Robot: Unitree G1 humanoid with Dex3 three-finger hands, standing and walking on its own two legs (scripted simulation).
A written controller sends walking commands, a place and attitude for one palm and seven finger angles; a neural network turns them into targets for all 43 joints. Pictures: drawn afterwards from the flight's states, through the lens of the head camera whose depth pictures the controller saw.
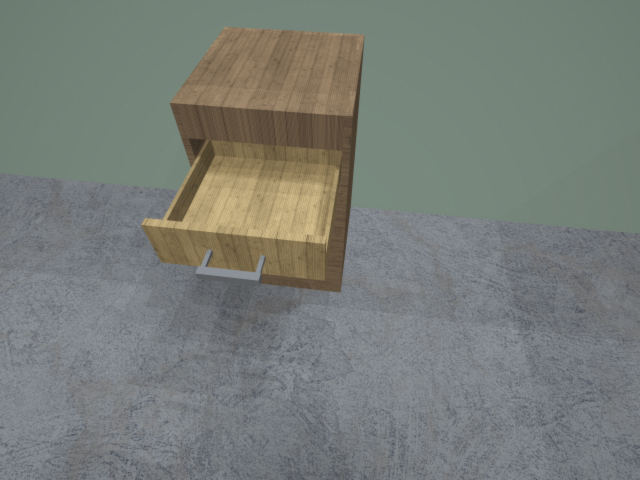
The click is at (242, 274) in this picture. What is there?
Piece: drawer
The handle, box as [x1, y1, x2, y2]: [195, 250, 265, 285]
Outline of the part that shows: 195,272 197,278 259,285 261,279 260,273 265,258 263,255 260,256 255,272 212,268 206,266 212,253 211,250 207,250 201,265 198,266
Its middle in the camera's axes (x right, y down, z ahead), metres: -0.19 +0.06 +0.82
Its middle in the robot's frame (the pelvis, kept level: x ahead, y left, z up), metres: +0.54 +0.22 -0.19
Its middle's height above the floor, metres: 0.58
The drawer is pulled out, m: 0.30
